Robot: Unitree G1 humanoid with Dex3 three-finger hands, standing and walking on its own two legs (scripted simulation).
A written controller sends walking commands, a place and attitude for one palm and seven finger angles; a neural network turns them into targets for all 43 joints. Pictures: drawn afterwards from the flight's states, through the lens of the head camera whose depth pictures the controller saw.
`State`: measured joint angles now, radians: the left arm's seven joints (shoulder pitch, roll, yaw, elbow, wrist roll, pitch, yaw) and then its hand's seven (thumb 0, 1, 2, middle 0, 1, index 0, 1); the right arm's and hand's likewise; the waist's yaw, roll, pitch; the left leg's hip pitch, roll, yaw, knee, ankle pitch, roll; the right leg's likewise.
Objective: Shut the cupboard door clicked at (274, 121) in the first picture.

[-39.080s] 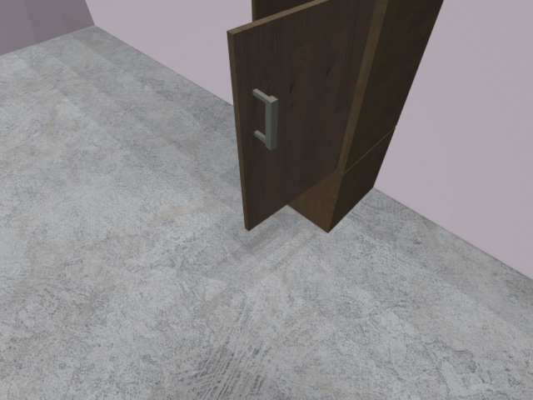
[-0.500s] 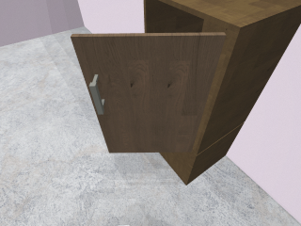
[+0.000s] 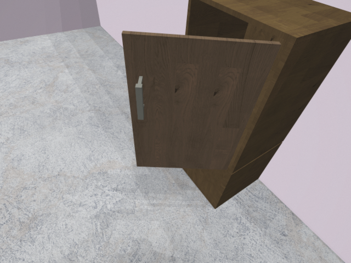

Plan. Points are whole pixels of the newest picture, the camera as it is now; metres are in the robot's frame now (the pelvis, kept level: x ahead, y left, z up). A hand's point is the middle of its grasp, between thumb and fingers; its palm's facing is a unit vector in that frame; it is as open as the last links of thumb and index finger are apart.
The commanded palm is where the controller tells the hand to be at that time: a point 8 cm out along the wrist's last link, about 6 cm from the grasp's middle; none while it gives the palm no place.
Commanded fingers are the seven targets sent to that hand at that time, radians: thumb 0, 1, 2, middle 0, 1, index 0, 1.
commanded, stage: come to a stop and stand still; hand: left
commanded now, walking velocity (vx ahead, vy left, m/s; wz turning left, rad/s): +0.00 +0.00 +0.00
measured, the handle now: (140, 98) +0.55 +0.15 +0.07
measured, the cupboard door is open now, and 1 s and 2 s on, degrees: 56 56 56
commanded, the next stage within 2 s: look again from close up in 1.38 s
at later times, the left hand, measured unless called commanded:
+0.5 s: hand out of the picture +0.01 +0.26 -0.18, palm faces -0.02 -0.98 -0.22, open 7.4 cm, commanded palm none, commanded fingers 0.00 0.90 0.90 -0.20 -0.30 -0.20 -0.30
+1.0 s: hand out of the picture -0.01 +0.20 -0.17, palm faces -0.10 -0.97 -0.21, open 7.2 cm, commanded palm none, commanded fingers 0.00 0.90 0.90 -0.20 -0.30 -0.20 -0.30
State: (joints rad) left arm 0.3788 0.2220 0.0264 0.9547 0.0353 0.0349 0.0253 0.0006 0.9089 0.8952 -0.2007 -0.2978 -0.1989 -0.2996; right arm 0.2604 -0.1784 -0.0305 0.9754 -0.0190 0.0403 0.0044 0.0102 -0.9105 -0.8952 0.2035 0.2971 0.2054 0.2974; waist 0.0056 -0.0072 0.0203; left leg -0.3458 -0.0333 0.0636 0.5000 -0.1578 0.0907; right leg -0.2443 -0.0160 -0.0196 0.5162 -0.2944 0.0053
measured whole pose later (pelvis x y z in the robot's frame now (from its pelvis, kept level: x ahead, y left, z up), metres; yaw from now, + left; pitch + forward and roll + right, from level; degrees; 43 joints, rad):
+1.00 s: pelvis -0.06 +0.03 +0.01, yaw -5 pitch -1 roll +0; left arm 0.26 0.17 0.01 1.06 0.01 0.01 0.04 -0.01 0.94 0.90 -0.20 -0.30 -0.20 -0.30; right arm 0.36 -0.11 -0.02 1.15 -0.01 0.00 -0.02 0.01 -0.91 -0.90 0.20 0.30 0.20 0.30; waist -0.05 -0.01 0.03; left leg -0.22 -0.02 0.09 0.43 -0.20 0.05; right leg -0.10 -0.02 0.00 0.41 -0.29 0.02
